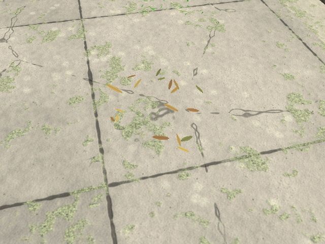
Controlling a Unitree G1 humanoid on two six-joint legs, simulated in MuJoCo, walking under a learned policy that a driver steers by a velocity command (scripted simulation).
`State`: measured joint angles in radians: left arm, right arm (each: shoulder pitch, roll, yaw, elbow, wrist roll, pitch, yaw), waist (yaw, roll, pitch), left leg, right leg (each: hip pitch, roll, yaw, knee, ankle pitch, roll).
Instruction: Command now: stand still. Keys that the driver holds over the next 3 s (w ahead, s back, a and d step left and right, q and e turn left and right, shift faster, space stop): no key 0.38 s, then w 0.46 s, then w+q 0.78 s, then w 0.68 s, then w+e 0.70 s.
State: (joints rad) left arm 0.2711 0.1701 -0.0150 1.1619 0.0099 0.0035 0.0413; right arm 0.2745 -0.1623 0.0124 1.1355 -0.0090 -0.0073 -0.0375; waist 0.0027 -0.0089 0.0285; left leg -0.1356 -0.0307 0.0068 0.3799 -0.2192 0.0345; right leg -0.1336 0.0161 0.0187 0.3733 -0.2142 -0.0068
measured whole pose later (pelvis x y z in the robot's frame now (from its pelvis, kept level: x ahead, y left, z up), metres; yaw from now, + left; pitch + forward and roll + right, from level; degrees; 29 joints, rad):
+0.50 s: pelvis +0.01 +0.00 +0.00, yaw +0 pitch -1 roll +0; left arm 0.33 0.15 -0.01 1.17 0.02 0.01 0.04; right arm 0.33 -0.15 -0.01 1.14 -0.01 0.00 -0.04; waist 0.00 -0.01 0.00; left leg -0.16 -0.05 0.01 0.44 -0.29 0.06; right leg -0.18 0.01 0.02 0.50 -0.37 -0.03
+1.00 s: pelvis +0.19 -0.04 -0.01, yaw +2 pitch +2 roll +0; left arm 0.54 0.12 0.00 1.13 0.02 -0.10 0.02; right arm 0.10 -0.20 -0.04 0.97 -0.02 -0.03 0.03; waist 0.03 0.03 0.02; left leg -0.65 0.03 0.07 0.85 -0.12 0.07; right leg 0.11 0.06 -0.09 0.17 -0.32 -0.07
